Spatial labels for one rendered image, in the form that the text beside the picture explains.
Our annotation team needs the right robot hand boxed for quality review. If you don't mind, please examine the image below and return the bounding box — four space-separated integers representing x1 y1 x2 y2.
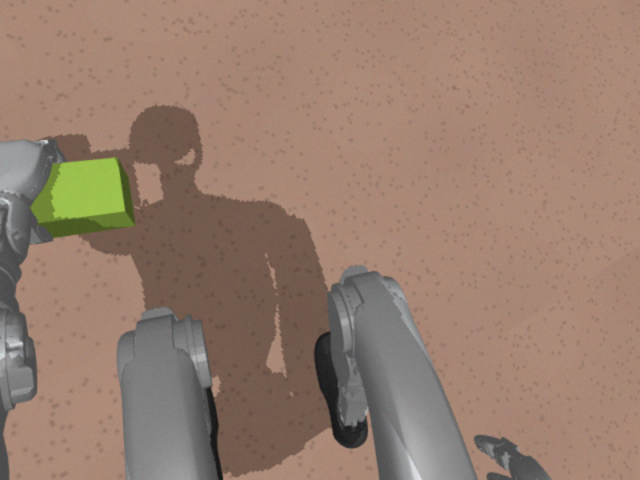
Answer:
474 435 552 480

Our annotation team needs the carton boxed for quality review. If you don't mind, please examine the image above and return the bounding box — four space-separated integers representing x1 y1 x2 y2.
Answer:
30 157 136 238

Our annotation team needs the right robot foot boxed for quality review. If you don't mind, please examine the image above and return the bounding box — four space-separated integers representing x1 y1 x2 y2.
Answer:
314 332 368 448

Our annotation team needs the left robot arm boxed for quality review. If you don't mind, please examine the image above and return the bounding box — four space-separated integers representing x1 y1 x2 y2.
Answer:
0 192 37 480

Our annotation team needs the left robot hand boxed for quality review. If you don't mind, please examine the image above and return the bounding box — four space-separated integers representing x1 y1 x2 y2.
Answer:
0 139 67 245

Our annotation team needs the left robot foot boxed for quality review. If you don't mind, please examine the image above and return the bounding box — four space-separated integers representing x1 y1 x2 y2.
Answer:
206 388 223 480

